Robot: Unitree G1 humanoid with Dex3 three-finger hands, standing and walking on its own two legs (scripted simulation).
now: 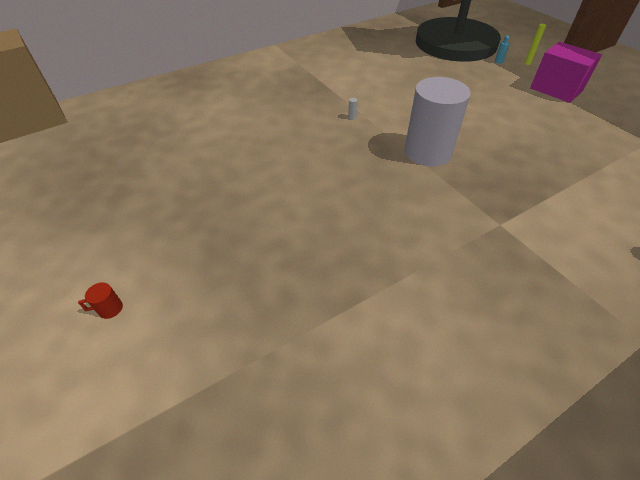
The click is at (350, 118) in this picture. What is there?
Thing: slim round
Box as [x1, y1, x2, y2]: [348, 98, 356, 119]
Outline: 350,98 348,117 350,119 354,119 356,113 356,99
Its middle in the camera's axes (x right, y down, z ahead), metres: +0.18 -0.77 +2.21
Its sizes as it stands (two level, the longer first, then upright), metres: 0.046 0.046 0.110
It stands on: the floor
